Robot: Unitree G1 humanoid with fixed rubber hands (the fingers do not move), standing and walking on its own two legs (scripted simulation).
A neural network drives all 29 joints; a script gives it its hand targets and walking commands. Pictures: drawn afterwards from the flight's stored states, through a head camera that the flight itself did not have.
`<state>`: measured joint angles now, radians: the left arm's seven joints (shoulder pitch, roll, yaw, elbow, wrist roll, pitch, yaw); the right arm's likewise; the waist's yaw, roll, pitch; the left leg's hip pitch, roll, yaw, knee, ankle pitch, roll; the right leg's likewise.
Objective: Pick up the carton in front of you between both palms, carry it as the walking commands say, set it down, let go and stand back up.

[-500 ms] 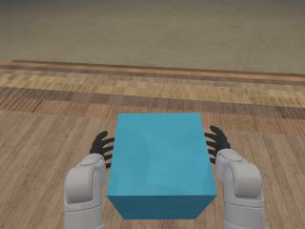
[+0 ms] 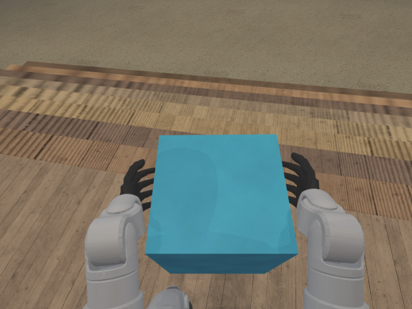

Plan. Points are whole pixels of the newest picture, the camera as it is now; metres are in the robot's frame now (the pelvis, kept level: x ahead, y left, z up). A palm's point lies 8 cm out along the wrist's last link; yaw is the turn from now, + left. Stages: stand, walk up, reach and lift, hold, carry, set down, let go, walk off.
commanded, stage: carry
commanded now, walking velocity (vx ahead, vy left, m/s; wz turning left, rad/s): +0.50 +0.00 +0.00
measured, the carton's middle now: (217, 211) +0.29 +0.01 +0.01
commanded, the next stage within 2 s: none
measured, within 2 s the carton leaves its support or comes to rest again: neither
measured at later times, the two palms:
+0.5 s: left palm (164, 73) +0.65 +0.15 +0.09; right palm (279, 72) +0.63 -0.14 +0.10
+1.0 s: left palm (187, 16) +1.01 +0.12 +0.08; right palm (271, 12) +1.01 -0.18 +0.07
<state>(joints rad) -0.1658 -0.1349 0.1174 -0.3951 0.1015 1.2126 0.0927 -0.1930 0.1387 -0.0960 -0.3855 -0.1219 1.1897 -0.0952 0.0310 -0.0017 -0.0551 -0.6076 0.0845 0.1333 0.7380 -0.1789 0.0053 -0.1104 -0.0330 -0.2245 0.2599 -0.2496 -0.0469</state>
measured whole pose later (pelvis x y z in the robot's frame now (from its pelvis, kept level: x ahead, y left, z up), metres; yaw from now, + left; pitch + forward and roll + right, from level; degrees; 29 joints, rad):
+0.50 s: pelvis +0.33 +0.03 -0.01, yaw -3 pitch +4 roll -1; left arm -0.33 -0.09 0.14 -0.26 0.11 1.19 0.10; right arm -0.36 0.11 -0.15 -0.23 -0.09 1.14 -0.11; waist -0.04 -0.01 -0.03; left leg -0.13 0.02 0.22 0.40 -0.34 0.05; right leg -0.68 -0.10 -0.10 0.80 -0.15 -0.04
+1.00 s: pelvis +0.63 -0.03 -0.02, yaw -2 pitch +6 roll +1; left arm -0.69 -0.04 0.25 -0.02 0.05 1.20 0.14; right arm -0.69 0.05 -0.26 -0.04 -0.09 1.18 -0.13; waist 0.05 0.00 0.09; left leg -0.69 0.03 0.02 0.89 -0.23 0.06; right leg -0.30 0.02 -0.13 0.57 -0.39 -0.10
